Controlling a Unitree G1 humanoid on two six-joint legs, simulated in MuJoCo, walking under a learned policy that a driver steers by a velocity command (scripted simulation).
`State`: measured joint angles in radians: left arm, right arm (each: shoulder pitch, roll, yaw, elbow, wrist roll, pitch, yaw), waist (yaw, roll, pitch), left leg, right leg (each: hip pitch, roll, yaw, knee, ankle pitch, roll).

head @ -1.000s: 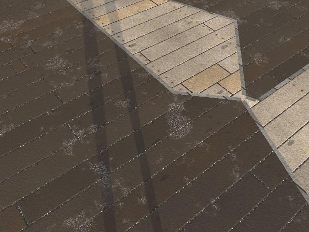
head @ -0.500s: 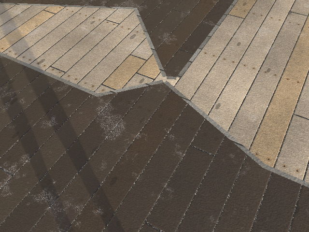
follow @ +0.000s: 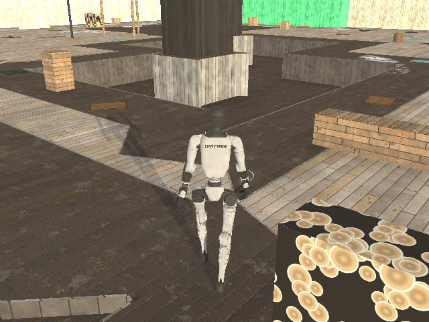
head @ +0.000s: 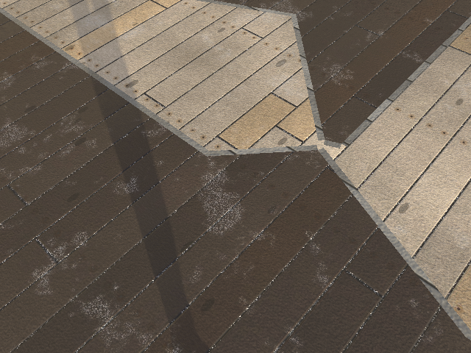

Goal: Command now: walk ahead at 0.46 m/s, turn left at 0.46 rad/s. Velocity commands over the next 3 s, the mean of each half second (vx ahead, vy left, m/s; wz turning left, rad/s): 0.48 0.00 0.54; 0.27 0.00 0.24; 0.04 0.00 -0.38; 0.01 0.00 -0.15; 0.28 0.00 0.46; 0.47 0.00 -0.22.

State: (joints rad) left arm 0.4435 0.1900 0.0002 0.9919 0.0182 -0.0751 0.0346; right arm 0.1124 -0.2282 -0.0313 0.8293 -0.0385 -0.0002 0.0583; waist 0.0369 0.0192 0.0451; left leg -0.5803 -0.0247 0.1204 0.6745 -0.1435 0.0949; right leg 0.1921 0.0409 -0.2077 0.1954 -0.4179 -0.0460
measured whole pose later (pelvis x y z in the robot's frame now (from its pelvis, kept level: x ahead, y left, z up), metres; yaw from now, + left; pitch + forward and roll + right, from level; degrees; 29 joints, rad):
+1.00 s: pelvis +0.49 +0.06 +0.01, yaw +24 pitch +0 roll -2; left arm 0.35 0.22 0.01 0.91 0.01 -0.05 -0.01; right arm 0.13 -0.21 0.01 0.84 -0.04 -0.03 0.00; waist 0.06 0.02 0.04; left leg -0.34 -0.01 -0.01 0.49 -0.12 0.04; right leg -0.14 0.03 -0.08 0.47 -0.32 -0.02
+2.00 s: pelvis +0.48 +0.05 +0.02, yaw +7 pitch +0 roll -1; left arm 0.18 0.25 0.03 0.82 0.01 0.03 0.03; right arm 0.22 -0.24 -0.03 0.87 -0.01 0.02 -0.01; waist -0.01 -0.02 0.04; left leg -0.22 -0.05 -0.10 0.46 -0.23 0.03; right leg -0.24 0.08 0.04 0.54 -0.33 -0.03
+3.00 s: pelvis +0.80 +0.22 +0.01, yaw +13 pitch +0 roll +1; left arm 0.14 0.23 0.05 0.86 0.03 -0.01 -0.06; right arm 0.41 -0.21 -0.03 0.96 -0.02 -0.09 -0.02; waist -0.02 -0.03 0.05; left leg 0.09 -0.05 0.25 0.21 -0.31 0.05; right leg -0.66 -0.08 -0.07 0.79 -0.01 -0.07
